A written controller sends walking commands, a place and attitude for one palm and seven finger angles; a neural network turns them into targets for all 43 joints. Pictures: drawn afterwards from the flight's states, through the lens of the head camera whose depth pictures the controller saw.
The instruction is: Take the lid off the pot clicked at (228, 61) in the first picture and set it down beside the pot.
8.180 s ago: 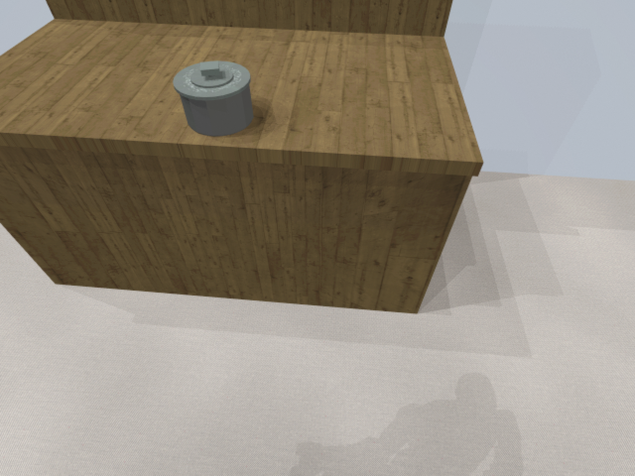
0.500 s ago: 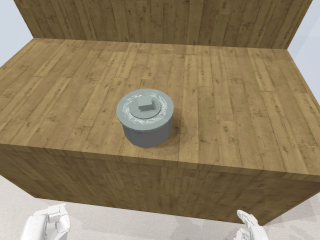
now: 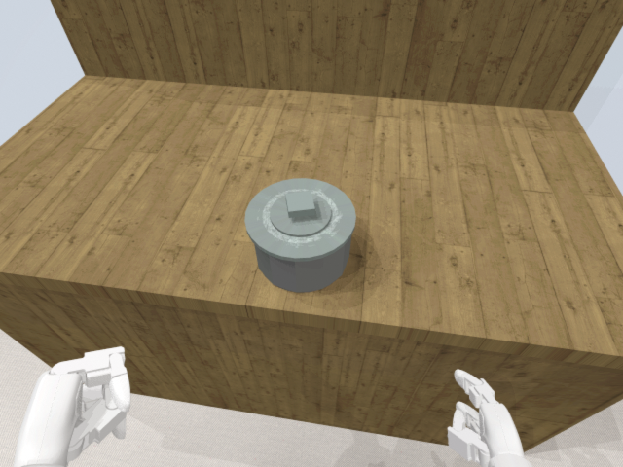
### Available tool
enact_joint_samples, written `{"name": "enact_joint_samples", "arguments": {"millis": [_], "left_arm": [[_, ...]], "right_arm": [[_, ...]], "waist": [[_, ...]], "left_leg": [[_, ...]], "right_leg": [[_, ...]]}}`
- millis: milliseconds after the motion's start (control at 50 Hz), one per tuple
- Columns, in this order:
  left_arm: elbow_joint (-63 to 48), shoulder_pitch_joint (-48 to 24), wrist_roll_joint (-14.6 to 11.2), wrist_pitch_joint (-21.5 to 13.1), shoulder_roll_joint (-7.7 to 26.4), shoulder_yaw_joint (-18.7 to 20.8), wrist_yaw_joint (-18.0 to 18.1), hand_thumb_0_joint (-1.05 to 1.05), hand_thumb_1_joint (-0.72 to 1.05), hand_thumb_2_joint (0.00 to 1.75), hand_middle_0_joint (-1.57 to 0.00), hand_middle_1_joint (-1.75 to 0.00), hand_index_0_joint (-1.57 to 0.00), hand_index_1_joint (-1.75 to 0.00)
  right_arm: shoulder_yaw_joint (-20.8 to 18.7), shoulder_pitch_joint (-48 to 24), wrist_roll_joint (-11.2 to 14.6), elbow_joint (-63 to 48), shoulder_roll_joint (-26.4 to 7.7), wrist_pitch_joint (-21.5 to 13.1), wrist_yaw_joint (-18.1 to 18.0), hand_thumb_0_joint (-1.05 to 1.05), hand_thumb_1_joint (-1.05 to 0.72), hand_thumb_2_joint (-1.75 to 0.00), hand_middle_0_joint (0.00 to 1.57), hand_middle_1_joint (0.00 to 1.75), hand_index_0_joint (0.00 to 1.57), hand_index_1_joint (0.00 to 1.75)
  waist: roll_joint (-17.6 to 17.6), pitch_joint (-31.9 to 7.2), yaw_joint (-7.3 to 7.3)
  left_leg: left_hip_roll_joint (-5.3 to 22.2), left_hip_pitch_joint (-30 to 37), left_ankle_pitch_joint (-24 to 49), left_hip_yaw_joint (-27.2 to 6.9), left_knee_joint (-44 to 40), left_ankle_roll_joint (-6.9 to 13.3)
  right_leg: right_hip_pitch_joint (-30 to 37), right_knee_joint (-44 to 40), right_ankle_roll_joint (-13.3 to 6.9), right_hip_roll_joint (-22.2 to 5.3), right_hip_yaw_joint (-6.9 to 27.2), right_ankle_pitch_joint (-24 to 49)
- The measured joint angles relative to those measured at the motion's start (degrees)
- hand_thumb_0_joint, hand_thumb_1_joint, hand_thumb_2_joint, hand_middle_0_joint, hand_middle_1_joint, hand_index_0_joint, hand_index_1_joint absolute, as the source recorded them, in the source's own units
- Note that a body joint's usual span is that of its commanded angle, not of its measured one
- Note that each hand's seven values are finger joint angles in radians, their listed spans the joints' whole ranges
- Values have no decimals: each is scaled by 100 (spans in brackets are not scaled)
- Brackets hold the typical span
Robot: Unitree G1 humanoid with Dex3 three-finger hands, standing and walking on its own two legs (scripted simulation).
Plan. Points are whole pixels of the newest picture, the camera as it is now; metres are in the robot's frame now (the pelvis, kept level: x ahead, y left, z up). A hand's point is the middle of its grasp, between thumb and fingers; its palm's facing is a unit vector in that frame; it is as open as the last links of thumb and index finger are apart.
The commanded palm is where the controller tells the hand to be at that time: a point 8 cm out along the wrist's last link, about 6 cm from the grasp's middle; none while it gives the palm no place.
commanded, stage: raise the hand higher, near the body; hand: left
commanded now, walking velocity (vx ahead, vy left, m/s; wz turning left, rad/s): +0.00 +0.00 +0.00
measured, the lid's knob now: (300, 204) +0.47 +0.09 +0.07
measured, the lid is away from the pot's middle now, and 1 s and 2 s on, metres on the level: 0.00 0.00 0.00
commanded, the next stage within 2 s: reach forward and open the fingers in 0.12 s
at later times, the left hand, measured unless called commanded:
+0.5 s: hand (87, 382) +0.17 +0.26 +0.09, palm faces -0.20 -0.05 -0.98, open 2.9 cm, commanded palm +0.16 +0.25 +0.14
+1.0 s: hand (101, 332) +0.21 +0.26 +0.12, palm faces -0.21 -0.02 -0.98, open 7.5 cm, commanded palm +0.20 +0.25 +0.18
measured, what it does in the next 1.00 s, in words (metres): stands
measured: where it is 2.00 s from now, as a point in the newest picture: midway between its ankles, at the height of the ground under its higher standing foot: outside the picture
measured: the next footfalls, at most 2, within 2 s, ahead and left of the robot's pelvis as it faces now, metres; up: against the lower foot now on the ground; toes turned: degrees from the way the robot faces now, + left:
none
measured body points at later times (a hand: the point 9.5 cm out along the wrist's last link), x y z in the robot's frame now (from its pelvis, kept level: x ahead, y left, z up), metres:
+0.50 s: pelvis -0.02 +0.00 -0.01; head +0.00 -0.05 +0.44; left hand +0.17 +0.26 +0.14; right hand +0.19 -0.24 -0.11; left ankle -0.02 +0.09 -0.74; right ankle -0.03 -0.12 -0.74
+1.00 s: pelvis -0.04 +0.00 +0.00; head -0.02 -0.04 +0.45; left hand +0.21 +0.25 +0.17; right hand +0.17 -0.21 -0.10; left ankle -0.02 +0.09 -0.74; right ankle -0.03 -0.12 -0.74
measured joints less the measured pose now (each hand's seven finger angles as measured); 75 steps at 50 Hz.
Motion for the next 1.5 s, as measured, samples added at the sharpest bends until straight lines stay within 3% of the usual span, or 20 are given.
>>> {"name": "enact_joint_samples", "arguments": {"millis": [240, 320, 380, 440, 480, 560, 640, 720, 920, 1180, 1440, 1500], "left_arm": [[-377, -247, -37, -117, 169, 273, 56, 2, 90, 90, -130, -150, -130, -150], [-677, -392, 2103, 419, 874, 55, 182, 1, 88, 90, -128, -149, -129, -149], [-797, -353, 3341, 780, 1439, -111, 20, 1, 85, 91, -126, -146, -127, -146], [-663, -490, 4091, 903, 1961, -217, -317, 1, 79, 92, -124, -139, -124, -140], [-517, -655, 4286, 898, 2192, -240, -617, 1, 74, 94, -122, -134, -123, -134], [-263, -1057, 4183, 773, 2354, -262, -1318, 1, 64, 99, -118, -120, -119, -120], [-127, -1485, 4052, 357, 2463, -211, -1750, 0, 52, 103, -114, -106, -115, -106], [71, -1947, 4029, 70, 2496, -129, -1885, 0, 42, 107, -110, -92, -110, -92], [483, -2974, 4231, 42, 2417, -392, -2102, 0, 14, 116, -98, -56, -99, -56], [872, -3940, 4346, 299, 2376, -652, -2356, 0, -18, 129, -85, -17, -86, -17], [1206, -4741, 4411, 567, 2351, -832, -2624, 0, -25, 135, -84, -9, -84, -9], [1462, -5058, 4434, 850, 2281, -989, -2727, 0, -26, 136, -84, -9, -84, -9]], "right_arm": [[62, 138, 7, 126, 7, -19, 5, 1, -91, -90, 21, 30, 20, 30], [82, 223, -44, -159, -191, 452, 133, 1, -91, -90, 20, 30, 20, 30], [56, 118, 4, -325, -368, 919, 255, 1, -91, -90, 20, 30, 20, 30], [25, 33, 73, -388, -514, 1228, 253, 1, -91, -90, 20, 30, 20, 30], [2, -9, 128, -391, -587, 1310, 219, 1, -91, -90, 20, 30, 20, 30], [-29, -46, 183, -418, -674, 1305, 128, 1, -91, -90, 20, 30, 20, 30], [-3, -38, 162, -470, -676, 1215, 36, 1, -91, -90, 20, 30, 20, 30], [9, -73, 167, -458, -611, 1179, 68, 1, -91, -90, 20, 30, 20, 30], [91, -215, 166, -264, -480, 1163, 196, 1, -91, -90, 20, 30, 20, 30], [137, -322, 200, -199, -443, 1148, 318, 1, -91, -90, 20, 30, 20, 30], [146, -312, 235, -193, -476, 1152, 352, 1, -91, -90, 20, 30, 20, 30], [120, -313, 267, -175, -500, 1179, 379, 1, -91, -90, 20, 30, 20, 30]], "waist": [[61, 34, -16], [101, -176, 57], [247, -252, 64], [392, -288, 58], [484, -295, 33], [613, -271, -16], [602, -174, 13], [529, -32, 40], [420, 162, 68], [389, 238, 37], [377, 258, 2], [394, 251, -4]], "left_leg": [[29, -13, -12, 15, 46, -13], [19, -451, -83, 46, 323, -19], [62, -718, -165, 97, 550, -22], [79, -847, -191, 84, 661, -20], [72, -864, -175, 46, 669, -19], [37, -814, -67, -42, 552, -16], [22, -713, 56, -85, 398, -25], [20, -613, 169, -109, 267, -42], [-9, -419, 373, -76, 31, -15], [-85, -341, 520, 11, -141, 71], [-133, -337, 566, 9, -202, 109], [-144, -348, 579, -12, -217, 109]], "right_leg": [[-6, 12, -10, 27, 15, 15], [-524, 445, -27, 5, 38, -134], [-810, 665, -32, 40, 89, -189], [-927, 762, -46, 56, 76, -214], [-924, 760, -46, 51, 38, -208], [-839, 641, -37, 22, -49, -137], [-735, 512, -48, 11, -93, -45], [-635, 396, -69, 14, -117, 54], [-463, 189, -54, -13, -85, 253], [-426, 67, 20, -89, 2, 399], [-424, 24, 44, -133, 1, 429], [-429, 16, 48, -143, -19, 433]]}}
